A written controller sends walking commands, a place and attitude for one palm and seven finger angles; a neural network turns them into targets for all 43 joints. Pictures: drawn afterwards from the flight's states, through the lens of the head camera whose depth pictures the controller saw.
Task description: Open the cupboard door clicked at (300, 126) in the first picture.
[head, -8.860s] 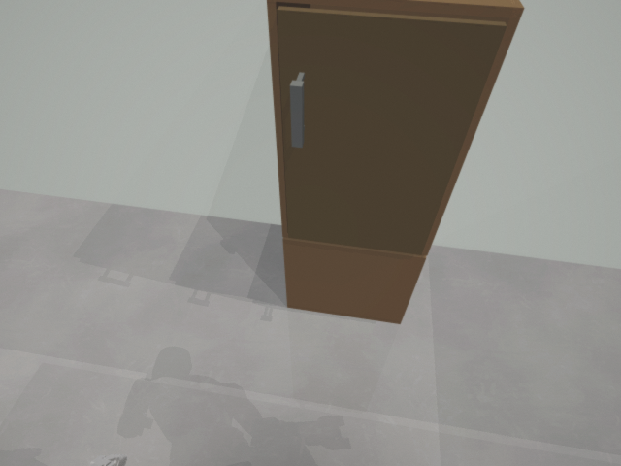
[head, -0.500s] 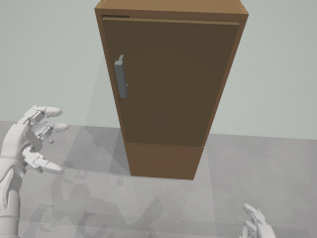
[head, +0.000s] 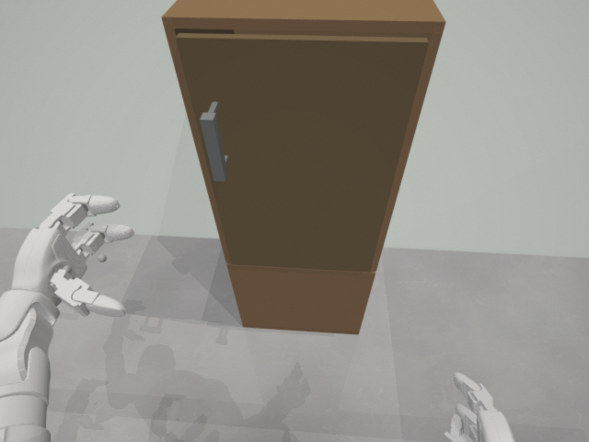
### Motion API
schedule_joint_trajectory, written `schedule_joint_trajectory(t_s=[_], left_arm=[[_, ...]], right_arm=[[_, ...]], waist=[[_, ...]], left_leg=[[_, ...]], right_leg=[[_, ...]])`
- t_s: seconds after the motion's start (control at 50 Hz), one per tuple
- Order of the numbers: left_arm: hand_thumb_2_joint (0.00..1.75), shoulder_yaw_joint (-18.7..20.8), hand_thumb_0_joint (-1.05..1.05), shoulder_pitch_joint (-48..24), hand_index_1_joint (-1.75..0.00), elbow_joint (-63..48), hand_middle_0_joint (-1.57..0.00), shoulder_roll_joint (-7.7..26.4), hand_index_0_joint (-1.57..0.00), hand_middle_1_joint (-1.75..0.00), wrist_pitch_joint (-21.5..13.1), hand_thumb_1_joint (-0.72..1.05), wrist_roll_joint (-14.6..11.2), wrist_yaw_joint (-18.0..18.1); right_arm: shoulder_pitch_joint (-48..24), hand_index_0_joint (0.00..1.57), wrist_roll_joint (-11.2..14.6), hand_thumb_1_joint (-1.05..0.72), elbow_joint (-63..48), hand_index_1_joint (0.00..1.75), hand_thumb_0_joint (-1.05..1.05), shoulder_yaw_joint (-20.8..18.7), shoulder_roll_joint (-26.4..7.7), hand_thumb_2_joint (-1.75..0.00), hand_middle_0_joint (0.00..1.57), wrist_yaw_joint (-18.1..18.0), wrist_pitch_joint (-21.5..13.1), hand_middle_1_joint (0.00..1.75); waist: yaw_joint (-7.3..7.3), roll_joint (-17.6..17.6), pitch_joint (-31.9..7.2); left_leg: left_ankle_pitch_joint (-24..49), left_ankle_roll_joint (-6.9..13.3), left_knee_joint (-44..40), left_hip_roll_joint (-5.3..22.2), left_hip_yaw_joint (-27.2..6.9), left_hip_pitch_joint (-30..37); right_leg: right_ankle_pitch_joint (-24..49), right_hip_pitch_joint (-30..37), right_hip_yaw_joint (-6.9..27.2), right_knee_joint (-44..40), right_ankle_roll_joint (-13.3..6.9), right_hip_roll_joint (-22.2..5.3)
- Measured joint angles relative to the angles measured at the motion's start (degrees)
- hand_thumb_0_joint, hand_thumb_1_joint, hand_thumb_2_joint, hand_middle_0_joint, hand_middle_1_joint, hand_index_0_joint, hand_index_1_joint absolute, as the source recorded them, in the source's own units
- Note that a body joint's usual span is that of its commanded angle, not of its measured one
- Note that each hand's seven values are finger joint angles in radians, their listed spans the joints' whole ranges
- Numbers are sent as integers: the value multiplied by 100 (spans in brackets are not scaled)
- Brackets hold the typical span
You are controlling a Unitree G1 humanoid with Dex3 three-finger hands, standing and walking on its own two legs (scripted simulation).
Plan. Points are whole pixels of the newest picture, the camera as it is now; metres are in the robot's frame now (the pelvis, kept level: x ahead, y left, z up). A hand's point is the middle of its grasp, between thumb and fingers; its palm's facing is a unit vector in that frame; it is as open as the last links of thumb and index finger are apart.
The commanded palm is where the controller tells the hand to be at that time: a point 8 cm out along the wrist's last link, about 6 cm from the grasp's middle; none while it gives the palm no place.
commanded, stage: move the hooked fingers beside the handle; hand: left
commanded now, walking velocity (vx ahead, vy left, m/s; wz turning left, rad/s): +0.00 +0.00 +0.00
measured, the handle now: (217, 142) +0.58 +0.19 +0.10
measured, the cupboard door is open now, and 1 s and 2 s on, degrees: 0 0 0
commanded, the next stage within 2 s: none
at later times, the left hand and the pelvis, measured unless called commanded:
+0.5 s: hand (133, 214) +0.38 +0.26 +0.12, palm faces +0.02 -1.00 +0.00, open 14.0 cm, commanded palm +0.36 +0.31 +0.11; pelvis +0.00 +0.01 +0.00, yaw -1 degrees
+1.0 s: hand (156, 181) +0.45 +0.25 +0.11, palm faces +0.01 -1.00 +0.01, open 14.0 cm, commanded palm +0.43 +0.30 +0.11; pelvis +0.00 +0.02 -0.01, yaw -1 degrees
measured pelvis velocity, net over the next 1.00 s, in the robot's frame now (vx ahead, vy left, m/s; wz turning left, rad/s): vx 0.00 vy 0.02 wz -0.02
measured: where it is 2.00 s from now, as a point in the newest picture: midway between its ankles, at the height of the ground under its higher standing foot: outside the picture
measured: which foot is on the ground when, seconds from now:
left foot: down 0.00-1.00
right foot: down 0.00-1.00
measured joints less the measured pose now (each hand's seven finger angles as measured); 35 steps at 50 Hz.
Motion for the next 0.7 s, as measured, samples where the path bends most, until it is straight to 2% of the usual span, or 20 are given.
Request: schedule_joint_trajectory(t_s=[0.18, 0.7], left_arm=[[30, -149, -1, -813, -120, 741, -30, 75, -30, -120, -133, -50, 178, 113], [30, -196, -1, -2346, -120, 2345, -30, 268, -30, -120, -540, -50, 590, 411]], right_arm=[[32, 20, 4, -90, 96, 30, 2, 27, 10, -90, 20, -13, 89, 30], [426, 20, -84, -90, 174, 30, 1, -34, -18, -90, 20, 154, 554, 30]], waist=[[-97, -47, 28], [-377, -151, -69]], left_leg=[[31, 16, 33, -13, 8, -140], [-106, 151, 265, -50, 124, -626]], right_leg=[[21, -154, 7, 58, 5, -16], [-32, -636, 124, 222, 130, -68]])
